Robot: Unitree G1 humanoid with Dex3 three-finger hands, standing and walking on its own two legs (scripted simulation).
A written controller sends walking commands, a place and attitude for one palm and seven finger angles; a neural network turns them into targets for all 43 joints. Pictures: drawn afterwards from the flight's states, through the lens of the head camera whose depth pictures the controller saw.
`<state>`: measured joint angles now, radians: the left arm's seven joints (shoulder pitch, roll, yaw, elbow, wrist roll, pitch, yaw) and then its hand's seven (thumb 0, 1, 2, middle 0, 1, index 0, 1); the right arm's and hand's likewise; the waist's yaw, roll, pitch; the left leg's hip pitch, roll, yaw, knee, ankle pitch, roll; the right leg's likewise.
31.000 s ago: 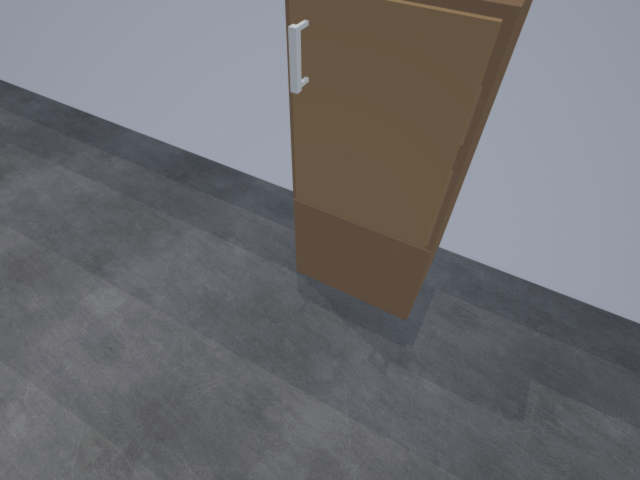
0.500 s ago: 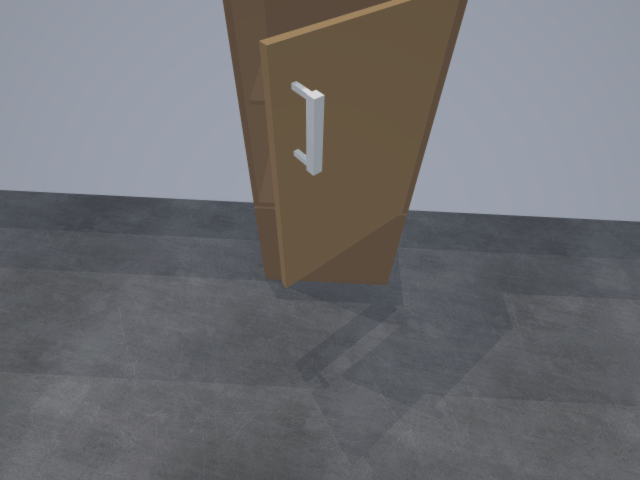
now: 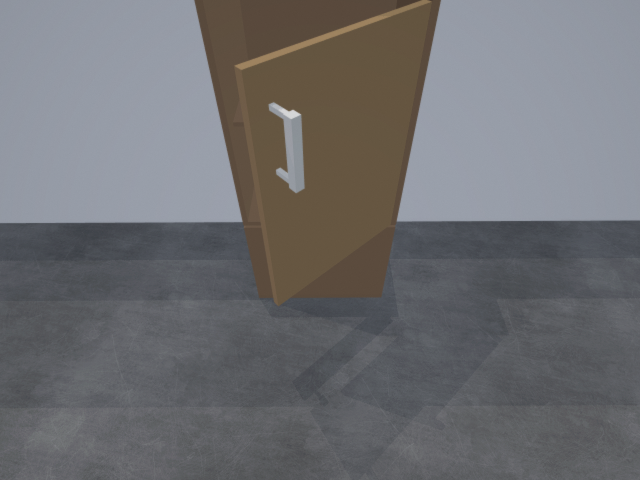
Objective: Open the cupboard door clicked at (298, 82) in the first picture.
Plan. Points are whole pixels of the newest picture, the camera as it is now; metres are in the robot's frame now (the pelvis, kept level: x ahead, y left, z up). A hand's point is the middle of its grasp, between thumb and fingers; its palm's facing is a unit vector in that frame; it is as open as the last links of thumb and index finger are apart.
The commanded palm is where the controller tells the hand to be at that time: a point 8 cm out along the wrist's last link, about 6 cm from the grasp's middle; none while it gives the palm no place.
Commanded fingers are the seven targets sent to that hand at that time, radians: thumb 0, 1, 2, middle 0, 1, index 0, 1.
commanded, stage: let the arm hang, fingers relaxed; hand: left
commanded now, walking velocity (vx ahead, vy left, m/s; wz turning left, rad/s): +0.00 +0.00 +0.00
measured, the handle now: (286, 148) +0.58 +0.08 +0.11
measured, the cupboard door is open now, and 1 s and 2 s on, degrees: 42 42 42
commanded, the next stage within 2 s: look to check the result in 0.12 s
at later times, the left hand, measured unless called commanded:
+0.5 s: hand out of the picture +0.02 +0.16 -0.17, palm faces +0.05 -0.98 -0.20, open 7.4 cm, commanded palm none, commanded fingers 0.00 0.90 0.90 -0.20 -0.30 -0.20 -0.30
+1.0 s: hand out of the picture +0.05 +0.17 -0.17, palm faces +0.03 -0.98 -0.22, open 7.4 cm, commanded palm none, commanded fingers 0.00 0.90 0.90 -0.20 -0.30 -0.20 -0.30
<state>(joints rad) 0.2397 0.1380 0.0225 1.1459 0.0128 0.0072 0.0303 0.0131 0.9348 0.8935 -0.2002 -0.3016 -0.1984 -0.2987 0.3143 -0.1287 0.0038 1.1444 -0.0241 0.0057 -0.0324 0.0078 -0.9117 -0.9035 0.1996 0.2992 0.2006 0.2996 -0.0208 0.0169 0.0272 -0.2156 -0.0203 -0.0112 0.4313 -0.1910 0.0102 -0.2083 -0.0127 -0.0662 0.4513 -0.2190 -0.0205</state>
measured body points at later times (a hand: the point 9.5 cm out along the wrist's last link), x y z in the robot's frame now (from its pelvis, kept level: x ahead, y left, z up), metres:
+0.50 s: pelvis +0.03 -0.01 +0.00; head +0.04 -0.02 +0.45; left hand +0.02 +0.21 -0.15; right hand +0.03 -0.22 -0.17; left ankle +0.03 +0.11 -0.74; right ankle +0.02 -0.10 -0.74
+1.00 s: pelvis +0.03 -0.02 +0.00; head +0.05 -0.03 +0.45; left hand +0.05 +0.22 -0.15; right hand +0.04 -0.25 -0.17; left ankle +0.03 +0.11 -0.74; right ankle +0.02 -0.10 -0.74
